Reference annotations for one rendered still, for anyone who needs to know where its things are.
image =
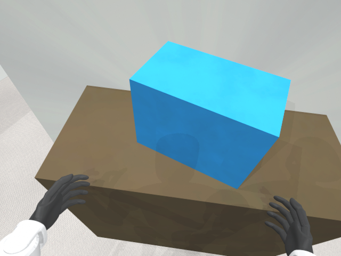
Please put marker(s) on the right robot hand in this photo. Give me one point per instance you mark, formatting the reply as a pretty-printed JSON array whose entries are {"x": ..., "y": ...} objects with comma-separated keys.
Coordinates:
[{"x": 296, "y": 234}]

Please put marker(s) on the robot left forearm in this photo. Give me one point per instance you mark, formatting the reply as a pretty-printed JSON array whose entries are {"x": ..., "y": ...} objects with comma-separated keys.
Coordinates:
[{"x": 27, "y": 239}]

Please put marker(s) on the left robot hand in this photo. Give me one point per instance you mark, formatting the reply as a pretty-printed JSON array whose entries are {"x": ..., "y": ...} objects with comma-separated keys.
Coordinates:
[{"x": 55, "y": 200}]

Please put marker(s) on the carton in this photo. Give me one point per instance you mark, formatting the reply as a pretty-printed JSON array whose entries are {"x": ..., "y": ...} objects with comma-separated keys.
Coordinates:
[{"x": 214, "y": 115}]

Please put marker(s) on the pedestal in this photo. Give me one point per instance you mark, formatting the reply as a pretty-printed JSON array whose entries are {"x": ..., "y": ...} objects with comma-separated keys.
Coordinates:
[{"x": 137, "y": 194}]

